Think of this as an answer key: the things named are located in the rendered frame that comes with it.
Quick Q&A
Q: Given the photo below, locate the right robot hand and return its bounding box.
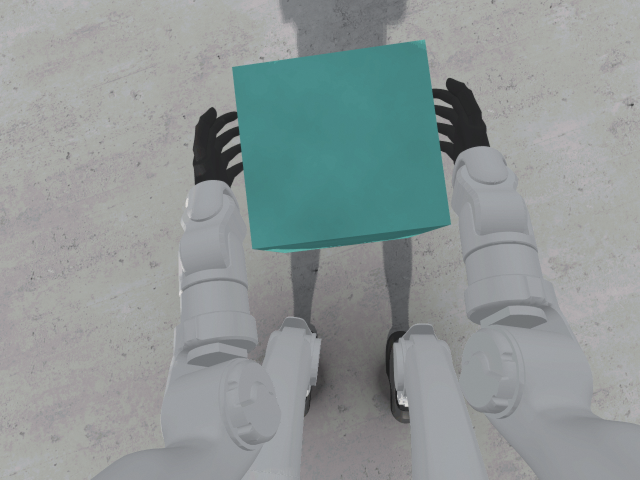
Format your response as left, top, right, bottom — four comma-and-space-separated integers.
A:
432, 78, 490, 165

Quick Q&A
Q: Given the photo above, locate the left robot upper arm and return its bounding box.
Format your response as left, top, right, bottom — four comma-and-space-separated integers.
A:
90, 358, 281, 480

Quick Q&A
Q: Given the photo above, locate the carton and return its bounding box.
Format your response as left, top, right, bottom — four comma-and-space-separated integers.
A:
232, 40, 451, 253

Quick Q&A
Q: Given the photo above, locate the right robot forearm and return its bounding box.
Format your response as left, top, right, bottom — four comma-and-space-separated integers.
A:
451, 146, 593, 395

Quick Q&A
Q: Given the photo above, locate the right robot upper arm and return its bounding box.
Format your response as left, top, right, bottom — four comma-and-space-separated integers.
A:
459, 325, 640, 480

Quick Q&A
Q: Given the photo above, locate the left robot thigh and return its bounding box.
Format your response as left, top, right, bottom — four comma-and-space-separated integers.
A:
241, 327, 321, 480

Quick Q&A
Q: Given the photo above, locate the left robot forearm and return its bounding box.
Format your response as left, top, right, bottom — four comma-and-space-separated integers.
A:
161, 180, 258, 439

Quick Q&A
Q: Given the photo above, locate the robot right foot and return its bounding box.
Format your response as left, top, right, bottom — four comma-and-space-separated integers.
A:
386, 331, 410, 423

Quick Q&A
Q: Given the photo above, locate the left robot hand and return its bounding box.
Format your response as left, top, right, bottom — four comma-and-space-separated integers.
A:
193, 107, 243, 188

